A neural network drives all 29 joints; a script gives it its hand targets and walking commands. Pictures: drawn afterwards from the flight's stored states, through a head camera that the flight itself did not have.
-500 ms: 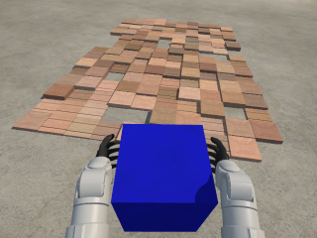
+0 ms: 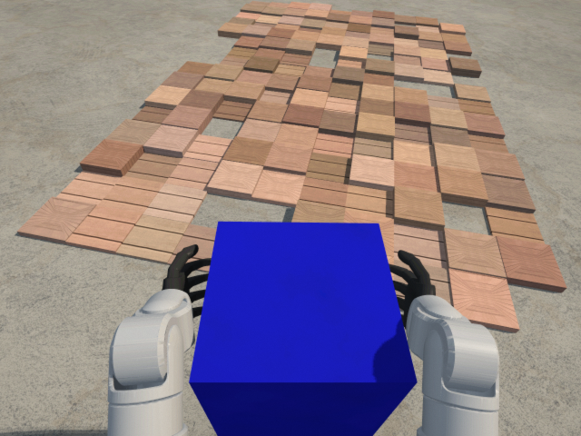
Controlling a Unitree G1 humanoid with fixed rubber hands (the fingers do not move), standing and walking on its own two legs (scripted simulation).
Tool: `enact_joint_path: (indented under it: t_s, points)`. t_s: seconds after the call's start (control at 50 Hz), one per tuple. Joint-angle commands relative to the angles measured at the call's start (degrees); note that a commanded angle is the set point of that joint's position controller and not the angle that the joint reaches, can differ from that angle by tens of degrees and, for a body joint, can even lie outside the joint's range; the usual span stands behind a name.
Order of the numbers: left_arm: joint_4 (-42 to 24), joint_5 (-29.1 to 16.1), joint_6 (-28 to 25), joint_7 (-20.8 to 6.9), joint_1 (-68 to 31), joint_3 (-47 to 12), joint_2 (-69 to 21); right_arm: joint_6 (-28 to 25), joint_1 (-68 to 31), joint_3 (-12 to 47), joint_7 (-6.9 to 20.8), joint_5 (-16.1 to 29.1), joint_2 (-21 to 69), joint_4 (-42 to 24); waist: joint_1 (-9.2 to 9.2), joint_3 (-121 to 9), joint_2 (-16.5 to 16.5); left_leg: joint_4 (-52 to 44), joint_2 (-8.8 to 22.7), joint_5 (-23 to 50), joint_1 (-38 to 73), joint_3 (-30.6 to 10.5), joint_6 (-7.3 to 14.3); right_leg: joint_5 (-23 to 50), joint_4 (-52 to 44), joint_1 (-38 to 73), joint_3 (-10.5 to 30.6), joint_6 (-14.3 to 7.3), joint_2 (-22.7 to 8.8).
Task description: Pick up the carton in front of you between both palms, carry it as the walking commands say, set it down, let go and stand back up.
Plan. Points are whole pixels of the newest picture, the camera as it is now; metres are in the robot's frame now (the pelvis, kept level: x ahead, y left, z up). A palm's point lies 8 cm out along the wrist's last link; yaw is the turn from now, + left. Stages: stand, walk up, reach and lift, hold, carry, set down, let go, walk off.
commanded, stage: carry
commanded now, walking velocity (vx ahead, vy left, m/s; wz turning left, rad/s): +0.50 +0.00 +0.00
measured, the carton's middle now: (296, 337) +0.26 +0.01 +0.02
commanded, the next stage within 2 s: none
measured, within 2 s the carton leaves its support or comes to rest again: neither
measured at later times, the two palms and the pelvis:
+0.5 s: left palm (226, 131) +0.63 +0.15 +0.10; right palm (381, 144) +0.62 -0.14 +0.10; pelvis +0.33 +0.02 -0.01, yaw -1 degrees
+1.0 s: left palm (246, 21) +1.06 +0.16 +0.16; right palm (359, 26) +1.06 -0.14 +0.17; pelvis +0.66 +0.01 -0.02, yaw -1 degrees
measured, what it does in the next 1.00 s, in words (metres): walks ahead: left foot, then right foot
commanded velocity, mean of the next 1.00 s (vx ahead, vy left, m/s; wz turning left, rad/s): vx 0.50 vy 0.00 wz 0.00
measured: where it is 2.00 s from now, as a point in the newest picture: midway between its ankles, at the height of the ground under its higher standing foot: (297, 204)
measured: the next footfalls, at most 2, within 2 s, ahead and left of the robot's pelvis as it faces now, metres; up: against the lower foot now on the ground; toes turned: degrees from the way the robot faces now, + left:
left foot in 0.08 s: +0.21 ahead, +0.12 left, +0.00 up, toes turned +11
right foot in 0.54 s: +0.53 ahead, -0.09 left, +0.00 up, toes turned -12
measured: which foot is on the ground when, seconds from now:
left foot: up 0.00-0.06, down 0.08-0.56, up 0.58-0.92, down 0.94-1.00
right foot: down 0.00-0.10, up 0.12-0.52, down 0.54-1.00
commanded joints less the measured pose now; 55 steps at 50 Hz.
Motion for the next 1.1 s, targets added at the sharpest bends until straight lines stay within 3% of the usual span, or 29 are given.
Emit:
enact_joint_path:
  t_s: [0.0, 0.04, 0.06, 0.08, 0.1, 0.12, 0.16, 0.18, 0.22, 0.3, 0.44, 0.5, 0.52, 0.54, 0.56, 0.58, 0.62, 0.64, 0.7, 0.78, 0.88, 0.92, 0.94, 0.96, 0.98, 1.0, 1.02, 1.06, 1.08]
  points:
    - [-3.2, -24.7, 1.0, -14.9, -27.9, -40.7, -48.6, 0.4, -26.4, 39.5, 13.0, 20.3, 48.0, -1.3, -0.46, -6.2, -7.6, -8.7, -2.3, 8.6, 6.8, 4.9, 0.2, 13.1, -3.9, 1.9, 5.2, -5.4, -11.0]
    - [-3.1, -24.8, 1.4, -15.2, -28.3, -40.6, -47.8, 0.6, -25.5, 38.9, 12.9, 19.6, 47.6, -0.5, -1.44, -8.4, -5.0, -10.9, -4.9, 8.9, 21.6, 9.2, 1.0, 18.4, 6.4, -4.5, 0.2, -3.3, -8.6]
    - [-3.0, -24.7, 1.6, -15.3, -28.4, -40.4, -47.2, 0.7, -25.0, 38.4, 12.9, 19.2, 47.3, 0.2, -2.23, -11.3, -2.4, -10.9, -3.6, 5.6, 31.9, 7.3, 1.7, 19.9, 16.1, -9.6, -2.2, -1.9, -6.5]
    - [-2.9, -24.6, 2.0, -15.5, -29.3, -40.2, -46.3, 0.7, -24.4, 37.7, 12.8, 18.6, 46.6, 0.7, -3.61, -13.7, 6.9, -18.4, 7.9, -7.1, 39.2, -11.0, 4.4, 10.5, 31.3, -18.2, -3.0, 0.9, -3.2]
    - [-3.3, -25.2, 2.5, -15.6, -30.9, -40.7, -47.1, 0.5, -25.6, 37.1, 12.7, 18.1, 46.4, 1.8, -3.33, -15.0, 18.9, -26.7, 22.1, -12.0, 47.3, -36.9, 12.0, -8.9, 46.5, -33.4, -0.2, 2.6, 3.4]
    - [-2.5, -25.3, 2.4, -15.9, -31.8, -40.6, -48.2, 0.4, -26.6, 37.6, 12.7, 18.7, 48.1, 0.6, -3.09, -14.0, 15.2, -27.4, 23.3, -6.3, 45.3, -39.0, 13.9, -9.9, 53.6, -38.1, 7.2, 0.5, 0.0]
    - [-2.9, -25.7, 1.4, -16.2, -32.1, -40.5, -51.5, -0.4, -29.0, 39.3, 13.0, 20.1, 52.3, -1.9, -3.12, -13.5, 5.7, -25.2, 19.7, 4.6, 40.5, -28.4, 11.9, -4.8, 54.6, -38.5, 9.3, -1.5, -4.4]
    - [-3.5, -25.2, 0.7, -16.2, -31.5, -40.7, -52.5, -0.9, -30.3, 40.2, 13.2, 20.7, 53.9, -3.4, -2.82, -13.3, 3.2, -25.8, 18.2, 7.4, 37.6, -23.3, 10.0, -1.3, 50.9, -36.6, 9.9, -1.7, -5.6]
    - [-4.8, -23.6, -0.5, -15.6, -29.8, -41.2, -53.1, -1.8, -30.4, 41.8, 13.8, 22.0, 55.3, -5.1, -2.72, -13.5, 5.4, -27.0, 15.5, 11.1, 35.7, -15.2, 7.9, 1.3, 43.4, -33.1, 8.1, -1.5, -4.6]
    - [-4.0, -21.5, -1.9, -13.9, -28.1, -41.4, -51.8, -2.2, -31.7, 43.5, 14.6, 24.3, 51.6, -6.4, -2.48, -11.7, 8.0, -27.1, 12.0, 16.0, 37.2, -7.2, 8.0, 6.4, 30.1, -33.5, 4.2, -0.9, -2.5]
    - [2.0, -21.3, -0.6, -12.8, -37.1, -39.9, -43.1, -1.6, -37.9, 40.8, 13.5, 22.5, 41.9, 2.3, -3.31, -4.7, 10.6, -23.2, 9.6, 24.2, 35.3, -0.3, 6.6, 15.1, 13.9, -26.7, -1.4, -3.4, 0.7]
    - [4.7, -23.6, -0.3, -12.9, -43.8, -38.0, -42.3, -1.0, -46.7, 40.0, 12.4, 23.7, 41.6, 3.1, -0.73, -9.5, 7.8, -5.7, 6.2, 32.7, 29.8, 5.4, 3.9, 10.2, 10.4, -7.7, -6.3, -4.7, 5.7]
    - [5.1, -24.7, -0.1, -12.8, -46.4, -37.1, -42.1, -0.7, -50.3, 39.5, 11.9, 24.1, 41.0, 3.0, 1.35, -14.3, 3.7, 6.1, 4.6, 24.0, 21.3, 5.3, 2.4, 5.9, 11.0, 5.4, -0.6, -4.8, 1.3]
    - [5.7, -24.4, 0.1, -12.6, -49.4, -35.7, -39.9, 0.1, -53.2, 39.4, 11.5, 25.1, 42.0, 3.1, 1.65, -19.3, -10.5, 24.9, -1.6, 7.8, 6.0, 3.8, -0.5, -7.9, 3.7, 16.1, 28.5, -11.9, -15.3]
    - [6.3, -25.6, 0.2, -12.4, -52.0, -35.4, -40.9, 0.5, -57.7, 38.9, 11.1, 25.9, 42.0, 2.5, 2.87, -19.0, -18.6, 35.3, -7.0, -13.0, -7.5, -2.9, -0.3, -5.2, -3.5, 21.1, 44.0, -16.1, -20.0]
    - [4.7, -27.7, 0.5, -12.2, -55.7, -35.1, -41.8, 0.6, -61.0, 38.4, 10.5, 26.5, 43.3, 2.9, 1.99, -18.7, -14.7, 41.3, -2.9, -12.3, -10.9, -7.6, 1.9, 1.4, -1.4, 20.6, 38.2, -15.8, -19.4]
    - [1.5, -30.7, 0.8, -11.9, -64.2, -36.1, -44.7, 0.7, -66.0, 36.9, 9.5, 27.5, 44.6, 2.2, 1.73, -18.2, -3.1, 39.5, 0.8, -6.4, -11.5, -9.1, 3.5, 13.3, 2.3, 14.8, 28.3, -13.2, -16.6]
    - [0.6, -31.8, 1.2, -11.7, -68.3, -35.8, -45.4, 0.9, -67.6, 35.9, 8.9, 27.3, 44.8, 2.7, 1.43, -18.8, -2.1, 36.4, 1.8, -4.0, -10.0, -9.4, 3.6, 16.0, 2.5, 12.5, 24.1, -12.0, -15.4]
    - [1.4, -33.0, 2.7, -11.2, -75.0, -33.7, -44.2, 2.0, -72.0, 32.9, 7.1, 25.3, 42.5, 4.6, 1.26, -20.7, -3.9, 30.9, 1.0, -2.9, -9.5, -7.5, 3.4, 19.8, 2.5, 11.9, 17.9, -12.0, -13.7]
    - [9.2, -32.0, 5.2, -11.2, -78.7, -30.1, -43.0, 4.5, -75.7, 29.0, 6.1, 22.7, 40.3, 11.9, 2.26, -18.1, -4.7, 17.4, 0.3, 0.8, -13.9, -4.8, 2.7, 27.1, 4.1, 14.6, 12.6, -13.0, -11.5]
    - [18.7, -30.0, 6.9, -11.7, -83.8, -25.6, -45.6, 6.6, -81.9, 25.0, 7.0, 22.1, 42.9, 20.8, 3.03, -15.3, -7.1, -1.2, -4.4, 10.7, -5.0, 1.2, 3.8, 39.3, 9.1, 13.5, 4.9, -10.4, -8.0]
    - [21.7, -29.3, 7.1, -11.7, -85.8, -23.7, -47.1, 7.0, -83.3, 23.3, 7.7, 22.1, 44.8, 24.3, 0.29, -16.4, -7.9, -8.4, -6.7, 13.3, 5.3, 3.1, 5.2, 47.2, 15.6, 11.7, 2.3, -7.5, -7.5]
    - [22.9, -29.4, 7.4, -11.7, -87.7, -23.0, -48.5, 6.9, -84.3, 22.2, 8.0, 21.9, 45.0, 26.0, -2.08, -19.9, -2.4, -11.4, -7.2, 17.9, 19.7, 5.1, 6.6, 48.6, 25.8, 5.9, -0.1, -4.8, -4.7]
    - [23.2, -29.1, 7.5, -11.7, -89.8, -22.6, -49.0, 6.7, -84.2, 21.3, 8.3, 21.9, 45.9, 28.0, -5.66, -23.8, 2.8, -11.8, -1.4, 24.7, 38.3, -2.0, 9.1, 39.2, 38.2, -8.1, 1.2, -2.0, -3.5]
    - [25.1, -28.1, 7.6, -11.6, -89.1, -22.4, -49.7, 6.6, -83.2, 20.1, 8.6, 22.5, 47.8, 29.7, -7.68, -23.2, 9.8, -9.3, 8.1, 46.9, 49.6, -14.1, 8.9, 4.7, 44.9, -22.3, 3.1, -2.5, 0.1]
    - [27.3, -28.1, 7.7, -11.4, -87.9, -21.0, -51.6, 6.4, -82.1, 19.3, 8.8, 21.9, 46.5, 30.2, -6.99, -28.2, 21.8, -3.5, 16.8, 71.1, 66.6, -27.1, 16.6, -15.1, 61.4, -40.6, 7.4, -0.8, 6.1]
    - [27.5, -26.3, 7.5, -11.1, -86.6, -19.4, -51.5, 6.1, -82.1, 19.1, 9.0, 22.2, 48.2, 29.6, -9.19, -31.3, 20.0, -5.7, 18.1, 61.8, 69.4, -31.0, 20.0, -15.4, 67.1, -48.2, 10.3, -1.7, 5.4]
    - [23.3, -25.0, 6.8, -10.5, -89.0, -19.0, -53.6, 5.2, -88.4, 20.7, 9.3, 24.4, 53.2, 21.1, -8.85, -24.0, 8.3, -10.1, 15.5, 40.8, 61.2, -27.6, 15.5, -12.2, 64.9, -52.8, 12.2, -2.7, 1.8]
    - [21.7, -24.2, 6.5, -9.9, -87.9, -19.1, -53.6, 4.9, -91.2, 22.3, 9.4, 25.8, 55.2, 17.0, -7.84, -21.8, 7.3, -10.7, 14.2, 39.3, 59.3, -25.2, 13.1, -11.0, 61.2, -53.7, 11.0, -2.9, 1.1]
